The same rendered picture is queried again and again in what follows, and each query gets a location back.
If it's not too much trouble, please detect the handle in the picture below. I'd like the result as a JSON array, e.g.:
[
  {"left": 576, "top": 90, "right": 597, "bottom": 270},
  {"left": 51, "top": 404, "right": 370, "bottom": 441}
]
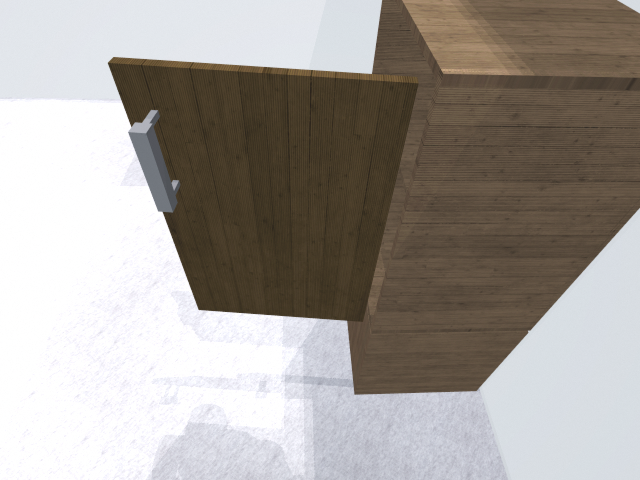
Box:
[{"left": 128, "top": 110, "right": 180, "bottom": 213}]

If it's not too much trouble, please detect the cupboard door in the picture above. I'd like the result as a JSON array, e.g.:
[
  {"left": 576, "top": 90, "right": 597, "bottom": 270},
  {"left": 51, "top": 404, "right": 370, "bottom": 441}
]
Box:
[{"left": 108, "top": 57, "right": 419, "bottom": 322}]

